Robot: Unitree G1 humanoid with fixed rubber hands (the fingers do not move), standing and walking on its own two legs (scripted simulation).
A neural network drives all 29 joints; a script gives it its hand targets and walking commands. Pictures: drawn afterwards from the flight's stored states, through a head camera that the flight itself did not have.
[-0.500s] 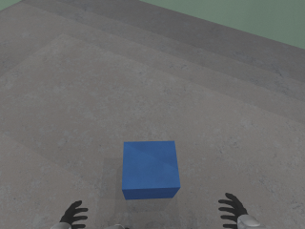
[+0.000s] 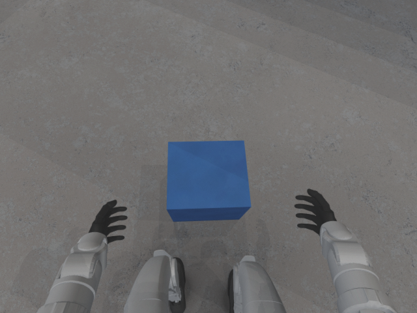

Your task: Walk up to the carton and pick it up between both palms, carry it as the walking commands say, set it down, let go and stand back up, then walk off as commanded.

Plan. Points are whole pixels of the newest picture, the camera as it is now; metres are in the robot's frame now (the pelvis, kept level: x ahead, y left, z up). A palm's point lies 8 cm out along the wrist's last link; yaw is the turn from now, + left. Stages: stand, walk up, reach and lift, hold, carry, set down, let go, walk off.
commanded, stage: reach and lift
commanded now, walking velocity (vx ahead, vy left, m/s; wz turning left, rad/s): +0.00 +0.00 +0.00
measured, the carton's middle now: (206, 183) +0.51 -0.01 -0.57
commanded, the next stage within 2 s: none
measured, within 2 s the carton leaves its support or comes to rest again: neither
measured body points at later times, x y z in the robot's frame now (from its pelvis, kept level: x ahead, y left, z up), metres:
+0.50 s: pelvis -0.01 +0.01 -0.03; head +0.27 +0.01 +0.32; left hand +0.41 +0.22 -0.17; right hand +0.45 -0.25 -0.15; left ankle +0.08 +0.10 -0.67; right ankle +0.04 -0.14 -0.67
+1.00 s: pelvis -0.02 +0.00 -0.05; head +0.34 -0.01 +0.22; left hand +0.49 +0.20 -0.22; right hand +0.51 -0.26 -0.20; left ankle +0.08 +0.10 -0.67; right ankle +0.05 -0.14 -0.67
